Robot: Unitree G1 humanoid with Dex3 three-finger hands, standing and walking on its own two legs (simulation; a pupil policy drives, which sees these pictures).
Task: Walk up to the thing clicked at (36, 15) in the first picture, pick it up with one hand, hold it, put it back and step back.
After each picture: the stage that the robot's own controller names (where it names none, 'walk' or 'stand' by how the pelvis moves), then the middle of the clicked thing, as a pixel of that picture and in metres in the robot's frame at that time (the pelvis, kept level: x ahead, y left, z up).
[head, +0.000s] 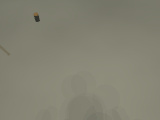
stand; (36, 17) +2.04 +0.70 -0.72
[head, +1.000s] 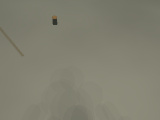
walk; (54, 20) +1.97 +0.35 -0.70
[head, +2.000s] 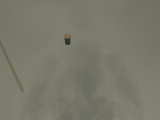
walk; (67, 39) +1.39 +0.18 -0.71
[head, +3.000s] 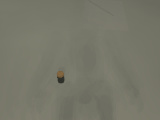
walk; (60, 77) +0.93 +0.20 -0.72
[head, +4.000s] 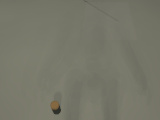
walk; (55, 107) +0.58 +0.26 -0.69
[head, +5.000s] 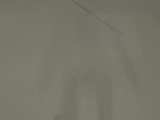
stand; out of the picture +0.41 +0.21 -0.70
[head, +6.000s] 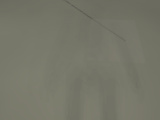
stand; out of the picture +0.37 +0.22 -0.72
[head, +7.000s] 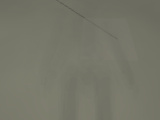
stand; out of the picture +0.36 +0.24 -0.72
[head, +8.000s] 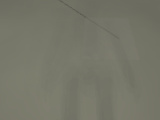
stand; out of the picture +0.38 +0.24 -0.73
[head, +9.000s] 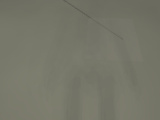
stand; out of the picture +0.37 +0.22 -0.73
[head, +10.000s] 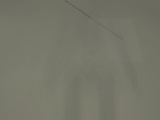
stand; out of the picture +0.37 +0.22 -0.73
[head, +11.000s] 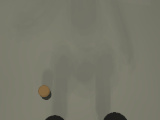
go down; (45, 92) +0.42 +0.20 -0.52
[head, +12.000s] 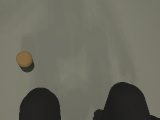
go down; (26, 62) +0.47 +0.23 -0.32
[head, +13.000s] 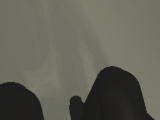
close in; out of the picture +0.46 +0.27 -0.24
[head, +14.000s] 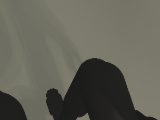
close; out of the picture +0.45 +0.29 -0.23
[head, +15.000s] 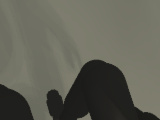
lift; out of the picture +0.42 +0.28 -0.23
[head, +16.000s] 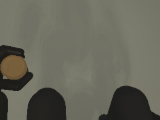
lift; (16, 71) +0.36 +0.24 -0.07
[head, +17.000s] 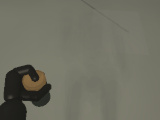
hold; (37, 89) +0.34 +0.17 +0.05
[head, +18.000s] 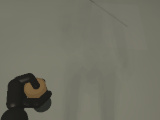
hold; (38, 95) +0.33 +0.17 -0.01
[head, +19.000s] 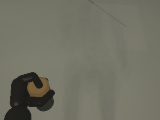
hold; (41, 94) +0.33 +0.16 -0.01
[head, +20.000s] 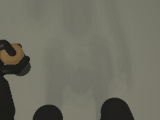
crouch; (16, 61) +0.44 +0.21 -0.08
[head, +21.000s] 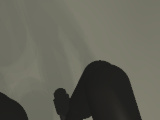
lower; out of the picture +0.45 +0.29 -0.24
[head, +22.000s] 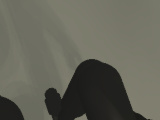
lower; out of the picture +0.45 +0.30 -0.24
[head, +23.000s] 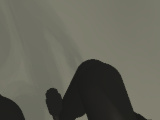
lower; out of the picture +0.45 +0.30 -0.24
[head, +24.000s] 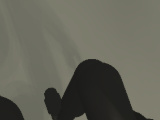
lower; out of the picture +0.45 +0.31 -0.24
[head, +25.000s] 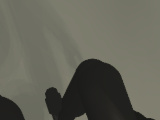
loosen; out of the picture +0.45 +0.30 -0.24
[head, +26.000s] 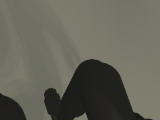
withdraw; out of the picture +0.45 +0.29 -0.24
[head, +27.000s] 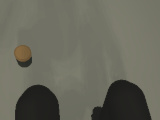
walk; (23, 57) +0.47 +0.23 -0.30
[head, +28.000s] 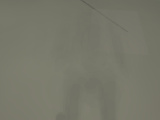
stand; out of the picture +0.40 +0.18 -0.65
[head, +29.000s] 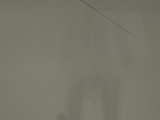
stand; out of the picture +0.41 +0.20 -0.67
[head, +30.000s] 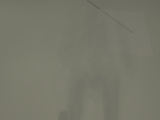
stand; out of the picture +0.41 +0.19 -0.67
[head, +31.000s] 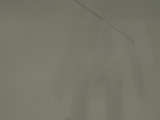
walk; out of the picture +0.42 +0.19 -0.72
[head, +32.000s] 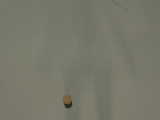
walk; (67, 101) +0.55 +0.15 -0.70
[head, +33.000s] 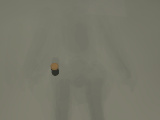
walk; (54, 69) +0.84 +0.21 -0.70
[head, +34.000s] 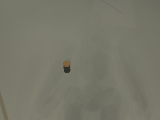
stand; (66, 67) +1.05 +0.19 -0.71
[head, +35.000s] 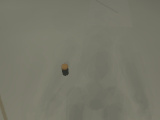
stand; (65, 69) +1.05 +0.21 -0.73
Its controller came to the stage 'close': yes
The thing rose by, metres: 0.72
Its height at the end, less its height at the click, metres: +0.00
